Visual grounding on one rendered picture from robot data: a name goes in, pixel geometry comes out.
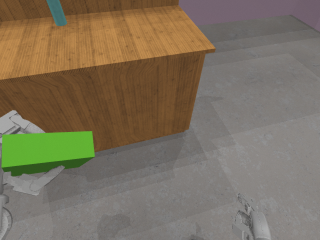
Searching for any robot left forearm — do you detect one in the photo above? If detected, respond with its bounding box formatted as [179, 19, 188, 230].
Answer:
[0, 194, 13, 240]

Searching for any table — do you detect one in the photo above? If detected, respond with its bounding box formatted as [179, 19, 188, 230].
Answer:
[0, 0, 216, 152]

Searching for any robot left hand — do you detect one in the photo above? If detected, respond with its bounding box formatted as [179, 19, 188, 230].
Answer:
[0, 110, 65, 196]

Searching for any robot right hand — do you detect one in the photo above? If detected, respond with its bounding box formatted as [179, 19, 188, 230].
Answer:
[232, 193, 272, 240]

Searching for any sponge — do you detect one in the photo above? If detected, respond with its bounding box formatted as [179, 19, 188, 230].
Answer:
[1, 131, 95, 177]

